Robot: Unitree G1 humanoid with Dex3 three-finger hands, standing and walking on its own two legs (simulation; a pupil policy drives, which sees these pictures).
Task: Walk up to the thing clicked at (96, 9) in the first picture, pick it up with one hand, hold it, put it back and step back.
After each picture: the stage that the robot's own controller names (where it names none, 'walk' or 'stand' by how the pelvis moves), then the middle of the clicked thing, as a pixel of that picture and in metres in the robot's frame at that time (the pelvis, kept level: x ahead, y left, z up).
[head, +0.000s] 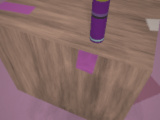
stand; (99, 16) +0.64 -0.04 +0.12
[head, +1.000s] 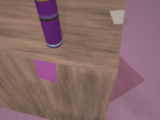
rise first; (49, 17) +0.54 +0.15 +0.15
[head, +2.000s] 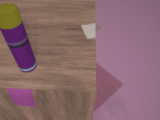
stand; (18, 42) +0.45 +0.23 +0.12
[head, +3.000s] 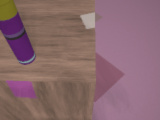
stand; (15, 34) +0.47 +0.25 +0.13
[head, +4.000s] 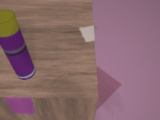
stand; (16, 49) +0.42 +0.24 +0.12
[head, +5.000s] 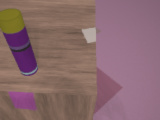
stand; (20, 46) +0.45 +0.23 +0.11
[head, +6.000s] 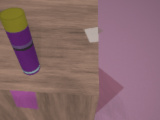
stand; (23, 45) +0.45 +0.23 +0.11
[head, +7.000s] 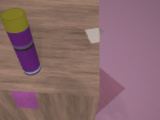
stand; (24, 46) +0.45 +0.22 +0.11
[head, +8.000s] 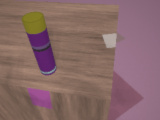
rise first; (41, 47) +0.46 +0.20 +0.12
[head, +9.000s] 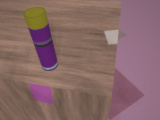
go down; (43, 42) +0.47 +0.20 +0.12
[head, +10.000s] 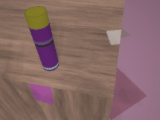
go down; (44, 42) +0.46 +0.20 +0.12
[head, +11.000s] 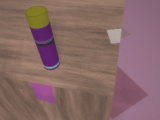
go down; (45, 41) +0.47 +0.20 +0.12
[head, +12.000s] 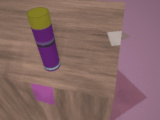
go down; (46, 43) +0.46 +0.20 +0.12
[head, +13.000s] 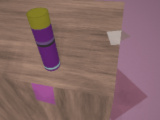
go down; (46, 42) +0.47 +0.20 +0.12
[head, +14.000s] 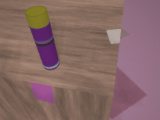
go down; (44, 41) +0.47 +0.20 +0.12
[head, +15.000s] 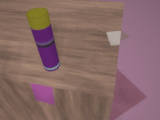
go down; (45, 43) +0.47 +0.20 +0.12
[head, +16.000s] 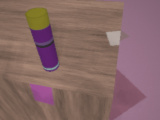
go down; (44, 43) +0.46 +0.20 +0.12
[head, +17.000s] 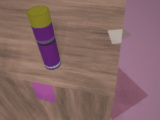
go down; (46, 41) +0.47 +0.20 +0.12
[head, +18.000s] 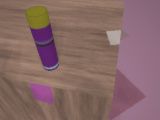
go down; (44, 42) +0.46 +0.20 +0.12
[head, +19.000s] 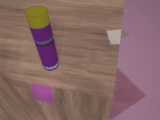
go down; (44, 42) +0.46 +0.20 +0.12
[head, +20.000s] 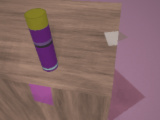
go down; (43, 43) +0.47 +0.20 +0.12
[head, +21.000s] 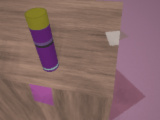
go down; (44, 43) +0.46 +0.20 +0.12
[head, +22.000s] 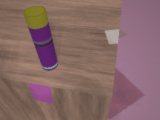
go down; (43, 42) +0.47 +0.20 +0.12
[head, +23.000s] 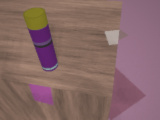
go down; (43, 43) +0.47 +0.20 +0.12
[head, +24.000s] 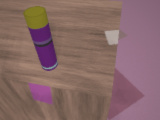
go down; (43, 42) +0.47 +0.20 +0.12
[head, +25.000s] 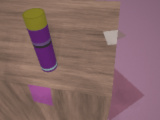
go down; (42, 43) +0.47 +0.20 +0.12
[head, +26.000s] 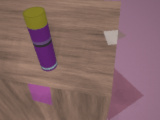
go down; (42, 42) +0.47 +0.20 +0.12
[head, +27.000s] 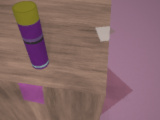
go down; (33, 39) +0.47 +0.19 +0.13
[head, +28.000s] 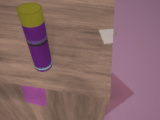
close in; (37, 41) +0.46 +0.18 +0.13
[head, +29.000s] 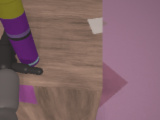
close; (20, 35) +0.46 +0.21 +0.15
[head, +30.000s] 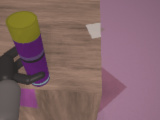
lift; (32, 55) +0.38 +0.15 +0.16
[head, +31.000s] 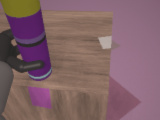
lift; (31, 39) +0.31 +0.14 +0.29
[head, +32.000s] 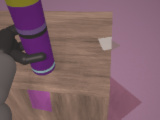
hold; (33, 32) +0.33 +0.14 +0.29
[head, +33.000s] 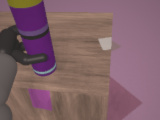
hold; (35, 33) +0.32 +0.13 +0.30
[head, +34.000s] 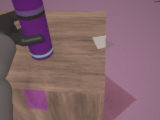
crouch; (32, 16) +0.38 +0.14 +0.31
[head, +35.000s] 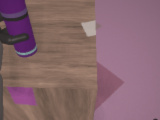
lower; (16, 17) +0.46 +0.18 +0.23
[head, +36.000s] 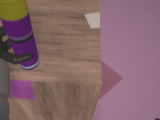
lower; (21, 36) +0.43 +0.18 +0.16
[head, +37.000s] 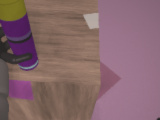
lower; (20, 37) +0.43 +0.18 +0.16
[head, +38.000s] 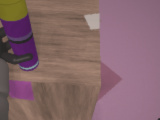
lower; (21, 37) +0.43 +0.18 +0.16
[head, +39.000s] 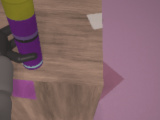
loosen; (26, 36) +0.43 +0.17 +0.16
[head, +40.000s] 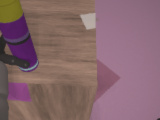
withdraw; (18, 38) +0.43 +0.18 +0.16
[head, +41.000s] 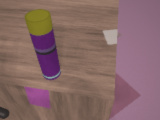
sink last; (46, 49) +0.41 +0.16 +0.14
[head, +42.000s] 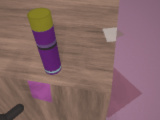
stand; (47, 45) +0.44 +0.17 +0.13
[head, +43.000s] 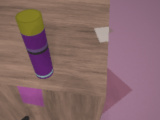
stand; (38, 49) +0.42 +0.18 +0.12
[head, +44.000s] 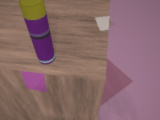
walk; (40, 34) +0.48 +0.17 +0.13
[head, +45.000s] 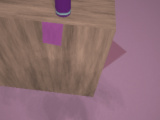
walk; out of the picture +0.69 +0.12 +0.13
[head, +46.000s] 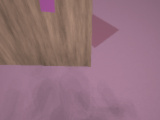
walk; out of the picture +1.02 +0.25 +0.14
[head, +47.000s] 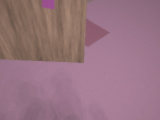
walk; out of the picture +1.21 +0.22 +0.13
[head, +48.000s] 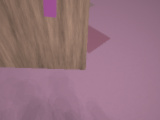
stand; out of the picture +1.15 +0.21 +0.11
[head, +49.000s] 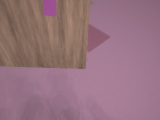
stand; out of the picture +1.14 +0.21 +0.11
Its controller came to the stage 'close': yes
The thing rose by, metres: 0.20
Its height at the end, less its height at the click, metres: +0.00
